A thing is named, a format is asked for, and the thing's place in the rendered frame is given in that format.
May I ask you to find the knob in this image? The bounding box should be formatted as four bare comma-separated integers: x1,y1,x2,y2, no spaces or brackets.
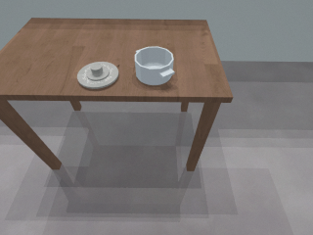
90,63,103,74

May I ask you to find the lid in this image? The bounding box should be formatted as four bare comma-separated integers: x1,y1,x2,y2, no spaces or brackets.
77,62,119,89

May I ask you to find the table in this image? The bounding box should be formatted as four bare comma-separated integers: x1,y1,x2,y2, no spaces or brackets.
0,18,234,171

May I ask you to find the pot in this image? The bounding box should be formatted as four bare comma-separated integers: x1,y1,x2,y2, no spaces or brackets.
135,46,175,85

